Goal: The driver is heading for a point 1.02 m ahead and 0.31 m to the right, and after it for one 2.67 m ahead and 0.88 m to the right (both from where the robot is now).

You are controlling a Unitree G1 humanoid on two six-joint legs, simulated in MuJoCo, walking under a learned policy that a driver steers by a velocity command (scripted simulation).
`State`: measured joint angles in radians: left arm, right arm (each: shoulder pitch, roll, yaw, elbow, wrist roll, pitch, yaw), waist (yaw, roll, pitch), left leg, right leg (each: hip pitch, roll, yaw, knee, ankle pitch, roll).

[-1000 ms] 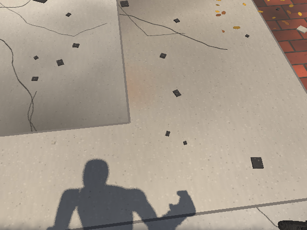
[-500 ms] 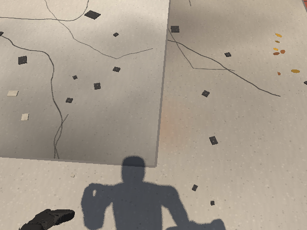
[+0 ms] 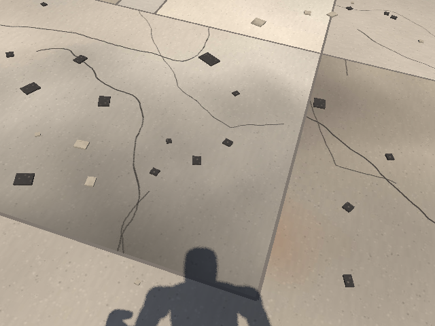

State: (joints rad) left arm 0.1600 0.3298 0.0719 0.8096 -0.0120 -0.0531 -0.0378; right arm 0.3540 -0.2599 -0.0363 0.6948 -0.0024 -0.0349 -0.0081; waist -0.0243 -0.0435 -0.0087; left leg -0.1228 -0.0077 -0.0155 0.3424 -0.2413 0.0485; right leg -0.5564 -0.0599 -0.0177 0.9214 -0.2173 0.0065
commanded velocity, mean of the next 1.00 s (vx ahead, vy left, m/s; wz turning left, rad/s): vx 0.47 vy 0.00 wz -0.03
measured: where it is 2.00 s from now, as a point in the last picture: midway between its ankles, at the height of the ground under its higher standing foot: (252, 189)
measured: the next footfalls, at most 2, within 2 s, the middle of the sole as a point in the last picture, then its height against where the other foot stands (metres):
right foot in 0.30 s outside the picture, level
left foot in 0.82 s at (177, 291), level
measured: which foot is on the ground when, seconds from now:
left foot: down 0.00-0.32, up 0.34-0.80, down 0.82-1.00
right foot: up 0.00-0.28, down 0.30-0.82, up 0.84-1.00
